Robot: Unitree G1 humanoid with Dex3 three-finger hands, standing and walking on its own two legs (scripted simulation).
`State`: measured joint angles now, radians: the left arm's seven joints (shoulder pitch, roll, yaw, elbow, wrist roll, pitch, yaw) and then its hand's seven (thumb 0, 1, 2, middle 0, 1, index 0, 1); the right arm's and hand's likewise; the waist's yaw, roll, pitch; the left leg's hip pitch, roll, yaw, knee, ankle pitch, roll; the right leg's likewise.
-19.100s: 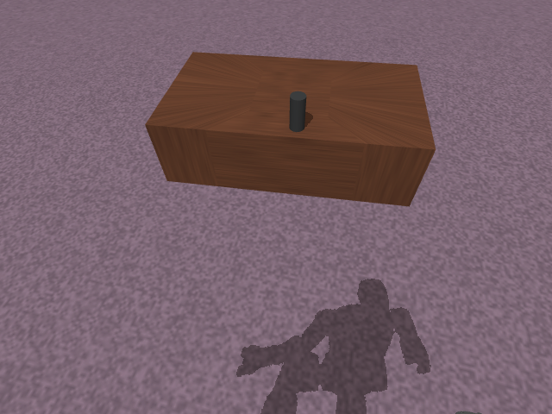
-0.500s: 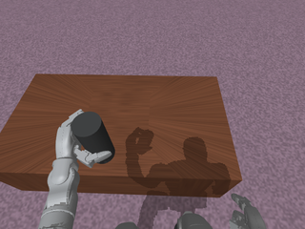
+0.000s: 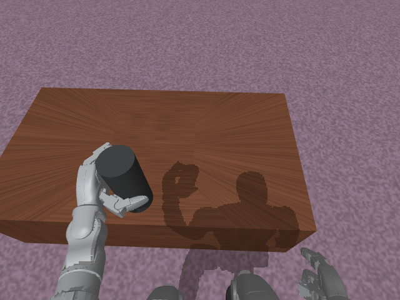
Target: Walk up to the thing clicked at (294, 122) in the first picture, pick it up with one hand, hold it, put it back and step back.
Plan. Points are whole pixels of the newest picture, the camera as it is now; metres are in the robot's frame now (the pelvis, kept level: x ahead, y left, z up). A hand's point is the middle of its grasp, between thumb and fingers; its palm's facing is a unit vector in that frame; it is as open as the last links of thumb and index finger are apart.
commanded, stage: crouch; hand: left
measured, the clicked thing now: (128, 182) +0.32 +0.15 +0.04
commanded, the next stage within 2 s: lower in 0.94 s
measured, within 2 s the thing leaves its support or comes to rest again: neither
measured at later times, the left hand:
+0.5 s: hand (136, 180) +0.40 +0.18 -0.11, palm faces +0.08 -1.00 -0.01, open 10.3 cm
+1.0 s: hand (138, 185) +0.41 +0.19 -0.17, palm faces +0.10 -0.99 -0.01, open 10.3 cm
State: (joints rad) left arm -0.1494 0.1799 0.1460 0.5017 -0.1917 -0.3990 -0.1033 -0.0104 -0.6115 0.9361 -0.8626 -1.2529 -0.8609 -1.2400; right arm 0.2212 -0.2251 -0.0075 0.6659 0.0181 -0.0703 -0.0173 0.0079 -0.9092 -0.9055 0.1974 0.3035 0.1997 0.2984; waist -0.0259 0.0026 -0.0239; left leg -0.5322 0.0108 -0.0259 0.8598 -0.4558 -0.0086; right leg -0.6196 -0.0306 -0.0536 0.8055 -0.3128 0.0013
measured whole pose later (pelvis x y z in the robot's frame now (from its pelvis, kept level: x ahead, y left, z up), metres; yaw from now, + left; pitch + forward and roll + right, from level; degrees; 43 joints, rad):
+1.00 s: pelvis -0.05 +0.01 -0.17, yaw +0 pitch +31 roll -2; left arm -0.69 0.33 0.34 1.01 -0.11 -0.61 -0.12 -0.01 -0.61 0.93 -0.87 -1.24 -0.87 -1.23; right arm 0.19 -0.27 0.01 0.69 -0.04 -0.04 0.03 0.00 -0.91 -0.91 0.20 0.30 0.20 0.30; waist -0.12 0.01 -0.17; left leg -1.54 -0.01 -0.05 1.68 -0.68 0.00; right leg -1.62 -0.06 -0.05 1.57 -0.49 0.00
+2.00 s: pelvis -0.08 +0.01 -0.28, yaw +0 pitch +34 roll -3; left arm -0.86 0.41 0.38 1.10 -0.05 -0.61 -0.09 -0.01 -0.61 0.94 -0.87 -1.24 -0.87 -1.23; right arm 0.20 -0.29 0.04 0.68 -0.06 -0.03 0.05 0.00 -0.93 -0.91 0.20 0.30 0.20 0.30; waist -0.17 0.01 -0.15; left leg -1.91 -0.05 -0.05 2.02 -0.72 0.01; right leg -1.98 -0.09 -0.04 1.89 -0.50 0.01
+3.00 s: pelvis -0.08 +0.02 -0.30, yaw +1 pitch +35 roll -4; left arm -0.89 0.40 0.37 1.11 -0.04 -0.61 -0.07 -0.02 -0.61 0.28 -0.54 -0.44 -0.52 -0.47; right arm 0.18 -0.29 0.05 0.67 -0.06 -0.01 0.06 0.00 -0.94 -0.90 0.20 0.30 0.20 0.30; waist -0.17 0.02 -0.14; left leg -1.97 -0.06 -0.04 2.08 -0.72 0.01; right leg -2.04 -0.10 -0.03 1.94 -0.51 0.01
